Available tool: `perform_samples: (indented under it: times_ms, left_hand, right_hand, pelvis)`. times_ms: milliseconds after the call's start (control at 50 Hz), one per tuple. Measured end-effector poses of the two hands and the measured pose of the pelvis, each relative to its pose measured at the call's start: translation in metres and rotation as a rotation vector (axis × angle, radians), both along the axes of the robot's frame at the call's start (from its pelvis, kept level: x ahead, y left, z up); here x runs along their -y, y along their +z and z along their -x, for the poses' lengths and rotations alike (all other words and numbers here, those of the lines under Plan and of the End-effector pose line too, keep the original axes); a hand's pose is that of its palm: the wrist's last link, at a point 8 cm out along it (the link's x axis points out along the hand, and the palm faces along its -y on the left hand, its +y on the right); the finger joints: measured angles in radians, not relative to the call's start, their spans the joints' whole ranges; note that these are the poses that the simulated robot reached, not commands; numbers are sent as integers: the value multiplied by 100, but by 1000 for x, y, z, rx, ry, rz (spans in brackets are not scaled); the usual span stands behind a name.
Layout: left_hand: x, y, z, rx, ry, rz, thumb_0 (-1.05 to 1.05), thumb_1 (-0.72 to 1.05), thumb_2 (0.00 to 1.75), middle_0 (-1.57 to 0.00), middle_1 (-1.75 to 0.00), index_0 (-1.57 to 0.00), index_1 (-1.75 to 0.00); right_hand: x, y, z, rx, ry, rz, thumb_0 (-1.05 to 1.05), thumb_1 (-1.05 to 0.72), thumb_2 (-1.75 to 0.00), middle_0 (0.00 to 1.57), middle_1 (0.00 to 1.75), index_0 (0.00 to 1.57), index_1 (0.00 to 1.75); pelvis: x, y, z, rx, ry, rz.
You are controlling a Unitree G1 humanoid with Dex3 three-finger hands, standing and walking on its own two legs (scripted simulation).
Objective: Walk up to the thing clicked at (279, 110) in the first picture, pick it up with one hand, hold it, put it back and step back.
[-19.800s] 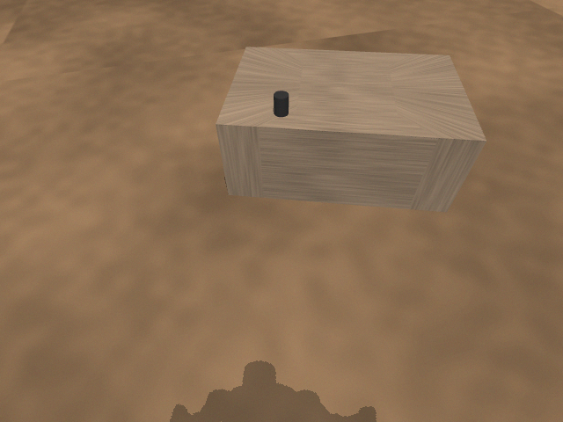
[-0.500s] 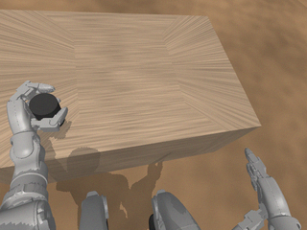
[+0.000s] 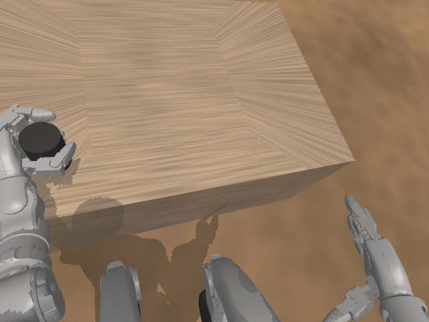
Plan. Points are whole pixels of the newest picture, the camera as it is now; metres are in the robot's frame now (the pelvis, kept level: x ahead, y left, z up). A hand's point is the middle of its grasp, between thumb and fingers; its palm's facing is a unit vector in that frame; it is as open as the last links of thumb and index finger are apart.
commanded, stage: lower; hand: left
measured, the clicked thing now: (47, 150) +0.47 +0.22 -0.06
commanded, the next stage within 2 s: loosen in 1.20 s
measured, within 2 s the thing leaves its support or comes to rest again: rests again in 1.00 s
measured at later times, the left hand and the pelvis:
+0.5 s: hand (54, 152) +0.48 +0.22 -0.09, palm faces +0.20 -0.98 -0.01, open 8.6 cm; pelvis -0.01 +0.00 -0.03, yaw -1 degrees
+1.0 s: hand (62, 157) +0.48 +0.21 -0.12, palm faces +0.19 -0.98 -0.02, open 8.6 cm; pelvis -0.01 +0.00 -0.05, yaw -2 degrees
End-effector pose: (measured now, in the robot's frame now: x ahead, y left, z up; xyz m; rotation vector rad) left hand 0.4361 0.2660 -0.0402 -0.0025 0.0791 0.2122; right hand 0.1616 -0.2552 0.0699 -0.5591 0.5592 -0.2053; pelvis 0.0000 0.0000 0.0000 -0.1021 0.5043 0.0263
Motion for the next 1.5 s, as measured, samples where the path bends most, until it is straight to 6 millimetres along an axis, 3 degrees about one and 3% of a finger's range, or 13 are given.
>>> perform_samples:
  times_ms: [260, 660, 1100, 1360, 1500]
  left_hand:
    - [-2, -32, -6, 14, 6, 2, 0, -26, 116, -83, -105, -83, -107]
    - [-2, -61, -8, -8, -18, -8, 0, -26, 116, -83, -105, -83, -108]
    - [5, -84, -11, -9, -13, -11, 0, -26, 116, -82, -105, -83, -108]
    - [5, -85, -11, 22, -20, -20, 0, -26, 115, -82, -105, -83, -108]
    - [4, -88, -10, 33, 5, 9, -1, -28, 96, -86, -99, -88, -100]
  right_hand:
    - [2, -1, 5, 20, 19, 61, -1, 50, -6, 7, 5, 6, 6]
    - [-4, 3, 0, 37, 35, 110, -1, 50, -6, 7, 5, 6, 6]
    - [-6, 4, 5, 46, 54, 147, -1, 50, -6, 7, 5, 6, 6]
    - [-8, 4, 8, 60, 73, 156, -1, 51, -6, 7, 5, 6, 6]
    - [-10, 5, 10, 67, 78, 158, -1, 50, -5, 7, 5, 6, 6]
  pelvis:
    - [4, -21, 7, -33, -6, 12]
    - [0, -34, 5, -59, -10, 22]
    - [2, -49, 9, -73, -17, 27]
    - [2, -57, 14, -73, -18, 30]
    - [2, -60, 17, -71, -15, 31]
